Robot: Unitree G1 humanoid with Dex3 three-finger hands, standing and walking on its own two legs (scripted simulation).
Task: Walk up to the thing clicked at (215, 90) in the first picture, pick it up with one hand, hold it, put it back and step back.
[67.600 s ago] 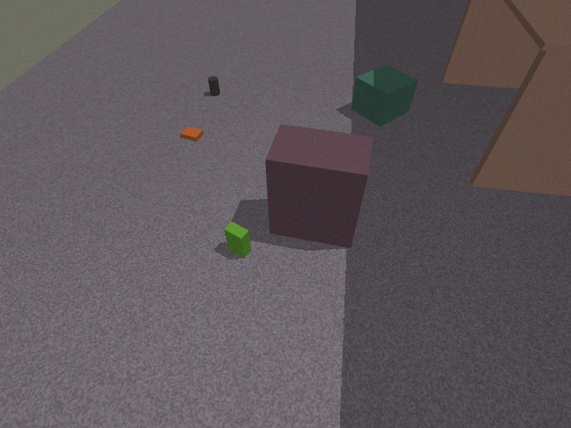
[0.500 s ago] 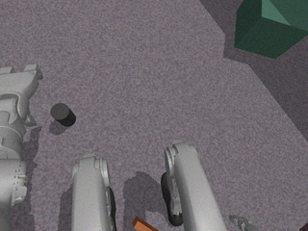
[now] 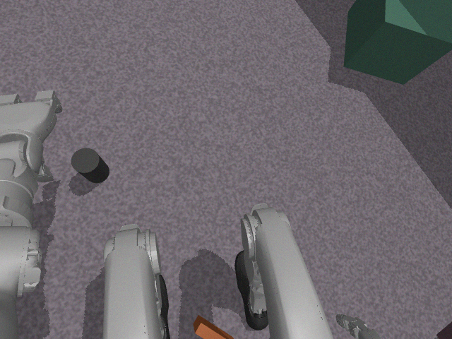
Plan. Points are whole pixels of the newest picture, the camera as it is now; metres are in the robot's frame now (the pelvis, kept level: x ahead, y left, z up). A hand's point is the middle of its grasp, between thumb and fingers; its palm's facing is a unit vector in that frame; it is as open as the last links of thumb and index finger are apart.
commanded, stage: withdraw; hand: left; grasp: from above
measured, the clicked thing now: (91, 166) +0.51 +0.26 -0.36
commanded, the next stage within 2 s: none
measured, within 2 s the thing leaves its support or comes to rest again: neither
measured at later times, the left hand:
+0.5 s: hand (37, 146) +0.47 +0.28 -0.11, palm faces -0.47 -0.04 -0.88, open 14.1 cm
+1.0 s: hand (43, 136) +0.49 +0.28 -0.12, palm faces -0.41 -0.02 -0.91, open 14.1 cm
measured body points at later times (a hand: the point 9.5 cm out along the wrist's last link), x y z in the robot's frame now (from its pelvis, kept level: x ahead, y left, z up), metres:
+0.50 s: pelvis +0.00 +0.00 +0.01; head +0.21 +0.04 +0.40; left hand +0.49 +0.28 -0.06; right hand +0.05 -0.27 -0.11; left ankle +0.08 +0.12 -0.38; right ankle +0.11 -0.14 -0.38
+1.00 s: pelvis +0.00 +0.00 -0.02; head +0.22 +0.05 +0.37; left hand +0.51 +0.28 -0.07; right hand +0.04 -0.27 -0.13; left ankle +0.08 +0.12 -0.38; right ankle +0.11 -0.14 -0.38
